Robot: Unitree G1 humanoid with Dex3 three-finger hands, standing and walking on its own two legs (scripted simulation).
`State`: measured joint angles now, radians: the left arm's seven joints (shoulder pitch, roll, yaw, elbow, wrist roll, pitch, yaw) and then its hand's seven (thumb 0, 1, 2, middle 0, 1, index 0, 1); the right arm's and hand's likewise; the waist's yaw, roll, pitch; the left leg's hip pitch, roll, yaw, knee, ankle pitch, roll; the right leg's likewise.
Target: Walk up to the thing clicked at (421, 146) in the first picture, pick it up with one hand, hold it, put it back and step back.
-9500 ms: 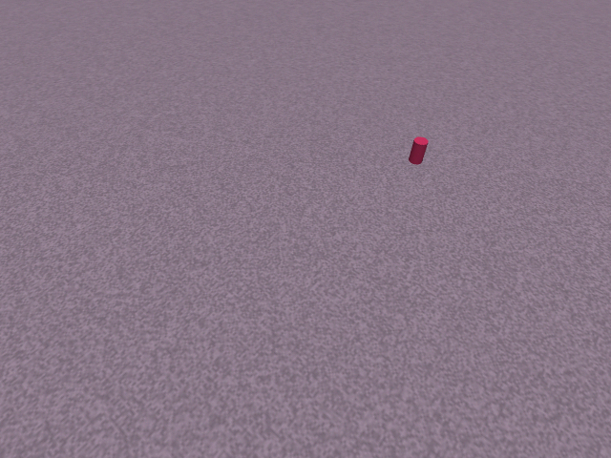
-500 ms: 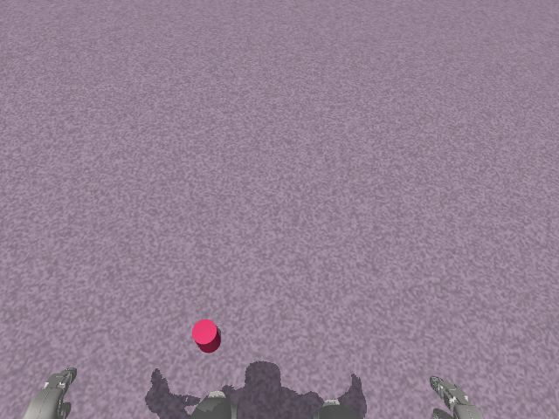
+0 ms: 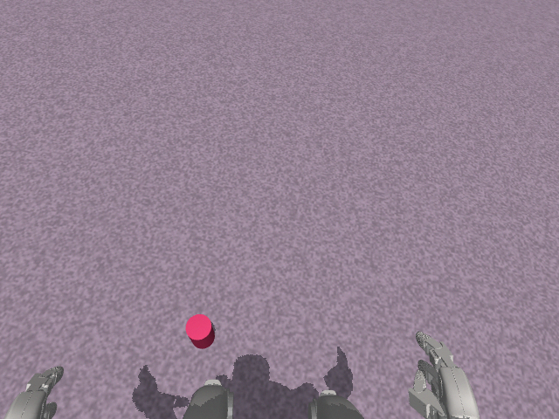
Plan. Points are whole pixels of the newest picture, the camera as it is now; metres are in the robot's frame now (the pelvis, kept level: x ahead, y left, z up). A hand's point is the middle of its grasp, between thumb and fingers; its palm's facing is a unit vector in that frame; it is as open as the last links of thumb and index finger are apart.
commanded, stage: go down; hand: left
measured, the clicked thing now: (201, 332) +0.39 +0.19 -0.62
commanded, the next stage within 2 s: none
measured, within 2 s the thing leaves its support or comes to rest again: neither
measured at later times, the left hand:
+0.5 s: hand (86, 367) +0.23 +0.32 -0.20, palm faces +0.11 -0.96 -0.26, open 17.0 cm
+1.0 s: hand (87, 340) +0.29 +0.35 -0.25, palm faces +0.14 -0.97 -0.21, open 16.8 cm
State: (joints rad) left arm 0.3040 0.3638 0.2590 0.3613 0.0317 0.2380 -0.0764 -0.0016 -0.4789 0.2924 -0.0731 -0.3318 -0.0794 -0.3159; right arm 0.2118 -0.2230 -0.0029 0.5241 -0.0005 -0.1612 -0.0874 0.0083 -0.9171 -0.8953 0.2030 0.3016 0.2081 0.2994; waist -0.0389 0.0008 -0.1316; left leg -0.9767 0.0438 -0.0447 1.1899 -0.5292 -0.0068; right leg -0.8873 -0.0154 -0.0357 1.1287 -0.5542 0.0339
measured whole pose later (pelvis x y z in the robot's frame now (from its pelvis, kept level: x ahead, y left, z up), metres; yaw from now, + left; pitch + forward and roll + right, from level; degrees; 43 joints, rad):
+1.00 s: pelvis -0.07 -0.01 -0.22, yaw -4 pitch +33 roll -5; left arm -0.37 0.69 0.68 0.90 -0.12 -0.36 -0.51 -0.01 -0.39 0.12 -0.04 -0.12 -0.04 -0.11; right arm 0.11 -0.32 0.03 0.68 -0.02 -0.15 -0.04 0.01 -0.89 -0.89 0.20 0.30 0.21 0.30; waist -0.04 -0.03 -0.15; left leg -1.91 0.05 -0.12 1.98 -0.65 -0.04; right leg -1.82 0.01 -0.05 1.95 -0.71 0.02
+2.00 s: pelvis -0.09 -0.01 -0.30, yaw -6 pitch +31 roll -7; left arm -0.51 0.83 0.80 1.00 -0.16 -0.39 -0.63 -0.01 -0.47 0.12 -0.02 -0.10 -0.02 -0.09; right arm 0.10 -0.34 0.08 0.68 -0.04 -0.14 -0.02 0.00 -0.91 -0.90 0.20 0.30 0.21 0.30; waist -0.06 -0.04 -0.10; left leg -2.13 0.04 -0.15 2.24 -0.66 -0.03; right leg -2.03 0.02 -0.06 2.20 -0.72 0.03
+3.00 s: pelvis -0.09 -0.01 -0.32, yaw -7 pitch +29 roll -8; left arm -0.52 0.87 0.84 1.02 -0.24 -0.43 -0.69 -0.01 -0.48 0.10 -0.04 -0.09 -0.03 -0.09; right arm 0.06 -0.36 0.12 0.66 -0.04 -0.14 -0.01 0.00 -0.92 -0.90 0.20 0.30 0.21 0.30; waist -0.07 -0.05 -0.07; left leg -2.18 0.04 -0.17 2.31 -0.66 -0.03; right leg -2.07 0.03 -0.07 2.26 -0.71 0.03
